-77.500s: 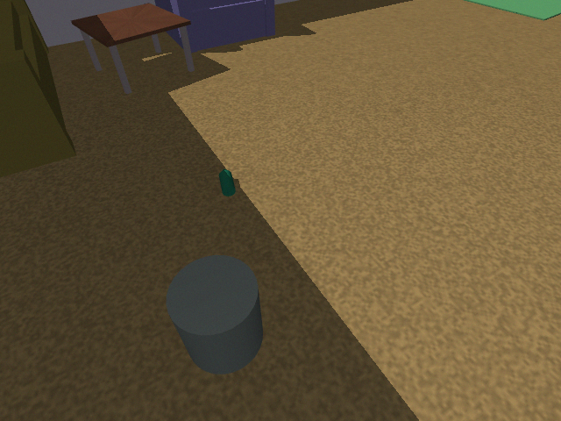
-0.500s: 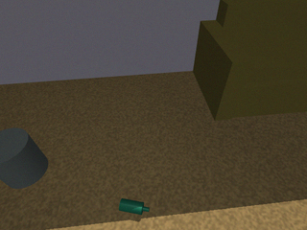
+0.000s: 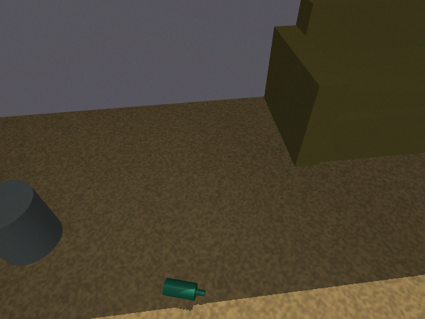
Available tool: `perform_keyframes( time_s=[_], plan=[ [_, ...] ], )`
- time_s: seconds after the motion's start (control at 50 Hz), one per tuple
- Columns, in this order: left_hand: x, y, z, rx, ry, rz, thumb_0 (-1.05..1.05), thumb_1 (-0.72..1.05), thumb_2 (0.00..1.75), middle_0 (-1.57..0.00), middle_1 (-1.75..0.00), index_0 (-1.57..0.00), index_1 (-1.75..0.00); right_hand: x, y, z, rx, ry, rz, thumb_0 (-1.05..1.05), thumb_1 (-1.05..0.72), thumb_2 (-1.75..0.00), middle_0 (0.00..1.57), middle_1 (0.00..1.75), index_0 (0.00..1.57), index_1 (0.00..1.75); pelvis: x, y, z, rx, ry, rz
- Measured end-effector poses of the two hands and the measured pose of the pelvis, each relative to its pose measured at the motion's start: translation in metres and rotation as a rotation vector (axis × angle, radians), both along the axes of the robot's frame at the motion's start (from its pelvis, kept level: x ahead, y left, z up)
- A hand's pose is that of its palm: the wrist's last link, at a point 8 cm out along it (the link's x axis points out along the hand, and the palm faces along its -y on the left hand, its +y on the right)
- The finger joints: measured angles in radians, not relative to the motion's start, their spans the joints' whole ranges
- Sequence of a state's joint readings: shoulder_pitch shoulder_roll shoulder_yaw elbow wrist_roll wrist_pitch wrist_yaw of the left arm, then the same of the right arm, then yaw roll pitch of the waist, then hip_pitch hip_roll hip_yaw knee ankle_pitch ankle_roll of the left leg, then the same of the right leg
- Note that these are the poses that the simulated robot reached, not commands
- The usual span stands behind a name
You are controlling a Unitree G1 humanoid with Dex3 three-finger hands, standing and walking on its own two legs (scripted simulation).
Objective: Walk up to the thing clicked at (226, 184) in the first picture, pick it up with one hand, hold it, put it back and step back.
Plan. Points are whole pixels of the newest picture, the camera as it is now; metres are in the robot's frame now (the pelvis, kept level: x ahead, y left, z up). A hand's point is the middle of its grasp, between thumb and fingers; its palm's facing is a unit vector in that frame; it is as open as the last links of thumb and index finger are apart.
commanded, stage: walk up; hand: left
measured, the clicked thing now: (184, 289) +0.45 +0.17 -0.75
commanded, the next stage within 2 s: none
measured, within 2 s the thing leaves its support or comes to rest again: neither
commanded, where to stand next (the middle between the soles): +0.05 -0.02 m, yaw -4 degrees
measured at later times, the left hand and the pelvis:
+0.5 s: hand out of the picture +0.09 +0.25 -0.15, palm faces -0.01 -0.94 -0.34, open 7.4 cm; pelvis +0.00 +0.00 +0.00, yaw +0 degrees
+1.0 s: hand out of the picture +0.12 +0.31 -0.17, palm faces -0.03 -0.94 -0.34, open 7.4 cm; pelvis +0.03 +0.04 -0.01, yaw +1 degrees
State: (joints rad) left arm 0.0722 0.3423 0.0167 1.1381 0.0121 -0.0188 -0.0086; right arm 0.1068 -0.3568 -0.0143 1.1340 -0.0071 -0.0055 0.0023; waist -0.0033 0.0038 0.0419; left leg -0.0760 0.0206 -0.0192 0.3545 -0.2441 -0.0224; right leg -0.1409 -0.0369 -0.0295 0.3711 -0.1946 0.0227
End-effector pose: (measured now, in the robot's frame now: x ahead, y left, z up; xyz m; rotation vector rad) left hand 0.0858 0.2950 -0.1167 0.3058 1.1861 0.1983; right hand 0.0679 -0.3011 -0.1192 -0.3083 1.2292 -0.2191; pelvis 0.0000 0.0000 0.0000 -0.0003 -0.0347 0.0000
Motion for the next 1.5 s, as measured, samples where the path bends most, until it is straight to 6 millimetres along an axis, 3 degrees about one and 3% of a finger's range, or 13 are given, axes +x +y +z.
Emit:
perform_keyframes(
  time_s=[0.22,0.54,0.64,0.74,0.86,0.96,1.08,1.2,1.28,1.38,1.5],
  plan=[
    [0.004,0.002,0.001,0.003,-0.004,-0.008,0.01,0.9,0.9,-0.2,-0.3,-0.2,-0.3,-0.002,0.002,0.001,0.0,-0.005,-0.008,0.01,-0.91,-0.9,0.2,0.3,0.2,0.3,0.0,0.002,0.0,0.001,-0.005,-0.006],
    [-0.008,0.006,0.0,0.007,0.008,-0.005,0.01,0.9,0.9,-0.2,-0.3,-0.2,-0.3,-0.006,0.001,-0.003,0.01,-0.001,-0.004,0.01,-0.9,-0.9,0.2,0.3,0.2,0.3,0.002,0.003,-0.003,-0.004,-0.013,-0.007],
    [-0.019,0.024,-0.003,0.013,0.006,0.027,0.01,0.9,0.9,-0.2,-0.3,-0.2,-0.3,-0.002,0.0,-0.004,-0.014,0.035,0.021,0.01,-0.91,-0.9,0.2,0.3,0.2,0.3,0.015,0.015,-0.008,-0.024,-0.009,0.02],
    [-0.029,0.054,-0.014,0.017,0.082,0.062,0.01,0.9,0.9,-0.2,-0.3,-0.2,-0.3,0.012,0.017,0.004,-0.054,0.032,0.034,0.01,-0.91,-0.9,0.2,0.3,0.2,0.3,0.028,0.037,-0.01,-0.009,-0.013,0.009],
    [-0.008,0.067,-0.017,0.007,0.113,0.068,0.01,0.9,0.9,-0.2,-0.3,-0.2,-0.3,0.033,0.043,0.013,-0.057,0.037,0.041,0.01,-0.91,-0.9,0.2,0.3,0.2,0.3,0.035,0.047,-0.002,-0.017,0.001,0.013],
    [0.02,0.064,-0.017,0.008,0.09,0.027,0.01,0.9,0.9,-0.2,-0.3,-0.2,-0.3,0.053,0.05,0.01,-0.057,-0.015,0.034,0.01,-0.9,-0.9,0.2,0.3,0.21,0.3,0.034,0.047,-0.004,-0.012,-0.001,0.009],
    [0.048,0.049,-0.013,0.016,0.043,-0.019,0.01,0.9,0.9,-0.2,-0.3,-0.2,-0.3,0.059,0.027,0.006,-0.097,-0.064,0.022,0.0,-0.9,-0.9,0.21,0.3,0.21,0.3,0.029,0.031,-0.01,-0.002,0.009,0.006],
    [0.059,0.022,-0.014,0.039,0.003,-0.054,0.01,0.9,0.9,-0.2,-0.3,-0.2,-0.3,0.042,-0.025,0.002,-0.14,-0.062,0.018,0.0,-0.9,-0.9,0.21,0.3,0.21,0.3,0.024,-0.001,-0.021,0.005,0.01,-0.024],
    [0.053,-0.005,-0.018,0.071,-0.019,-0.078,0.01,0.9,0.9,-0.2,-0.3,-0.2,-0.3,0.034,-0.057,-0.013,-0.127,-0.043,-0.02,0.01,-0.9,-0.9,0.2,0.3,0.21,0.3,0.021,-0.019,-0.032,-0.02,-0.012,-0.039],
    [0.029,-0.017,-0.002,0.125,-0.001,-0.081,0.01,0.9,0.9,-0.2,-0.3,-0.2,-0.3,0.021,-0.06,-0.021,-0.065,-0.014,-0.026,0.01,-0.91,-0.9,0.2,0.3,0.2,0.3,0.01,-0.021,-0.025,0.003,-0.007,-0.044],
    [0.004,0.011,0.024,0.214,-0.057,-0.039,0.01,0.89,0.9,-0.21,-0.3,-0.21,-0.3,-0.004,-0.044,-0.04,-0.002,0.034,-0.012,0.01,-0.91,-0.9,0.2,0.3,0.2,0.3,-0.001,-0.011,-0.025,0.006,-0.014,-0.005]
  ],
)
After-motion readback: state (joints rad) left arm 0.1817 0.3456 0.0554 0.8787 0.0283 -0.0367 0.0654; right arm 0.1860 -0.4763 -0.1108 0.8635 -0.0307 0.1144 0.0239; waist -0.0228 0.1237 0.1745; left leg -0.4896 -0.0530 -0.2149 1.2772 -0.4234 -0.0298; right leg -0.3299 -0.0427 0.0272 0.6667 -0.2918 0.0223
